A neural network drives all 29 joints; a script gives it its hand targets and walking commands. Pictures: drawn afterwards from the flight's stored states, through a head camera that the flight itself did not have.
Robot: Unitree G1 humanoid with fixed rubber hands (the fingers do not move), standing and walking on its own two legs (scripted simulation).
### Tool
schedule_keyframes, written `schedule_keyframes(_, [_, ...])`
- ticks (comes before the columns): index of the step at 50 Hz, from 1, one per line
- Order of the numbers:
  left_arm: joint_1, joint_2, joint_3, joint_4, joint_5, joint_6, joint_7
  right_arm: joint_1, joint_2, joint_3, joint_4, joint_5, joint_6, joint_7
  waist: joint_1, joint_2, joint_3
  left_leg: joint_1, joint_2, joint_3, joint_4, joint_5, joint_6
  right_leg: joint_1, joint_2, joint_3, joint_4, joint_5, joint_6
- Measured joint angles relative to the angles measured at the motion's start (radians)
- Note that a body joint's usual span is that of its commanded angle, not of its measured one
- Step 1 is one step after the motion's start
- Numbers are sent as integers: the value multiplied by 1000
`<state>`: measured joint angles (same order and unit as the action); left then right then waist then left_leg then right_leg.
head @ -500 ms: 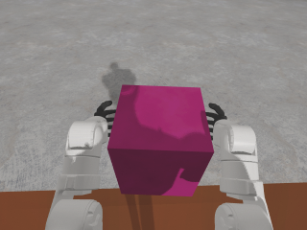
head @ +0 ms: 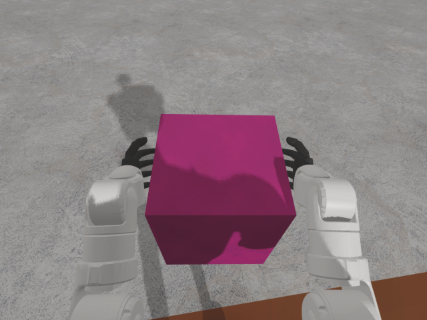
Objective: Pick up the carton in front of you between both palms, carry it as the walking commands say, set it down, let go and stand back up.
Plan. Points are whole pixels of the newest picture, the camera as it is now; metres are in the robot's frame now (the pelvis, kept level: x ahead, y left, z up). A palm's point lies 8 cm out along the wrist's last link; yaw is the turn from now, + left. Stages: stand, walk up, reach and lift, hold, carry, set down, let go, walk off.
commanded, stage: carry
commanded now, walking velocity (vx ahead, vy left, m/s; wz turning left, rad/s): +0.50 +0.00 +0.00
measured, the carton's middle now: (216, 195) +0.36 -0.02 +0.05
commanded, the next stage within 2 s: none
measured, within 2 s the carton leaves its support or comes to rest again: neither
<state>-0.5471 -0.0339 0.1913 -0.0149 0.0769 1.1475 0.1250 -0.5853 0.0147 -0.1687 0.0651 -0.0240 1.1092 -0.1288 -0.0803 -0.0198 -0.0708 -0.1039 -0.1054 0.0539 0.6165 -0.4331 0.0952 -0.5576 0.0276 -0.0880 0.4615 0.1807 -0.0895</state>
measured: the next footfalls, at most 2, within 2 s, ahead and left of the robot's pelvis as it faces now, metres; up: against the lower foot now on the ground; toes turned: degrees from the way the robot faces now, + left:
right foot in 0.04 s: +0.18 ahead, -0.06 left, -0.05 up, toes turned -2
left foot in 0.56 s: +0.53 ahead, +0.07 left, -0.07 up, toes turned +3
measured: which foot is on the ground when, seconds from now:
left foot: down 0.00-0.02, up 0.04-0.54, down 0.56-1.00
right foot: up 0.00-0.02, down 0.04-0.58, up 0.60-1.00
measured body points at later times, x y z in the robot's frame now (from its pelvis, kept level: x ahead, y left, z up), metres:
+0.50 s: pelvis +0.30 +0.00 -0.03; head +0.32 -0.01 +0.42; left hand +0.66 +0.16 +0.08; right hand +0.67 -0.14 +0.08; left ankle +0.46 +0.11 -0.73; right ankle +0.15 -0.06 -0.75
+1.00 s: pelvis +0.58 +0.01 -0.03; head +0.62 +0.03 +0.41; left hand +0.95 +0.15 +0.07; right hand +0.94 -0.16 +0.08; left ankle +0.49 +0.07 -0.78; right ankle +0.72 -0.14 -0.72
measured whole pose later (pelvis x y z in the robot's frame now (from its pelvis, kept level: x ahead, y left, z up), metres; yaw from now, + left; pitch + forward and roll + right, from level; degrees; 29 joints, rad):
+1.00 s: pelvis +0.58 +0.01 -0.03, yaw -1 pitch +5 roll -1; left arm -0.58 -0.03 0.20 -0.02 0.07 1.16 0.13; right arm -0.60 0.04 -0.20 0.03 -0.03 1.14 -0.14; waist -0.04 -0.01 -0.03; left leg -0.13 -0.04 0.08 0.36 -0.32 0.08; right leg -0.71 -0.06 -0.07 0.75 -0.10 -0.01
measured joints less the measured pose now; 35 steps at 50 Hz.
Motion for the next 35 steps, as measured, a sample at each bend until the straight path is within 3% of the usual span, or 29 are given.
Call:
schedule_keyframes(2, [-36, 1, -2, 30, 7, 15, 0, -28, -23, -2, 20, 11, 19, 0, 13, -4, -25, -21, -8, 9, 190, -61, -17, 91, 6, -17, -51, 9, -24])
schedule_keyframes(4, [-75, 0, -3, 77, 15, 15, 0, -66, -48, -10, 60, 24, 29, 0, 49, 40, -22, -133, 17, -20, 476, -129, -50, 64, 41, -26, 79, -160, -55])
schedule_keyframes(7, [-85, 14, -5, 125, 0, 48, 1, -72, -45, -10, 94, 14, 69, -1, 92, 25, -10, -308, 43, -43, 688, -92, -46, 80, 46, -24, 147, -244, -64])
schedule_keyframes(12, [-71, 29, 0, 144, -32, 62, 2, -67, -11, -24, 91, -29, 105, -1, 126, 16, 19, -510, 131, -63, 525, 43, -68, 173, 45, -20, 102, -301, -68])
schedule_keyframes(16, [-74, 26, 2, 141, -40, 39, 3, -54, 2, -38, 55, -44, 96, 0, 144, 16, 37, -610, 166, -67, 408, 177, -79, 247, 42, -6, 67, -347, -60])
schedule_keyframes(21, [-84, 21, 0, 112, -45, 23, 5, -37, 8, -47, -12, -47, 90, 0, 151, 21, 39, -644, 163, -45, 258, 335, -72, 352, 42, 17, 37, -425, -42])
schedule_keyframes(26, [-93, 14, -3, 145, -40, 11, 5, -32, 9, -64, -3, -49, 88, 0, 162, 34, 2, -532, 109, 25, -61, 517, -39, 464, 48, 38, 65, -555, -19])
schedule_keyframes(28, [-89, 23, -1, 171, -43, 9, 4, -37, 15, -62, 37, -58, 80, 3, 155, 37, -15, -433, 88, 65, -170, 569, -19, 480, 51, 41, 182, -620, -6])
schedule_keyframes(30, [-97, 46, 1, 209, -50, -2, -2, -48, 27, -55, 86, -74, 54, 4, 128, 1, -17, -414, 61, 77, -105, 373, 10, 389, 28, 55, 455, -654, 32])
schedule_keyframes(32, [-91, 58, 3, 239, -56, -11, -5, -49, 30, -42, 129, -79, 36, 4, 96, -4, 2, -416, 51, 78, -36, 283, 27, 251, 31, 83, 731, -690, 46])
schedule_keyframes(35, [-67, 43, -11, 227, -43, 1, -4, -4, 16, -25, 111, -56, 41, 4, 64, 7, 40, -369, 48, 71, -44, 251, 30, 75, -3, 85, 840, -629, 47])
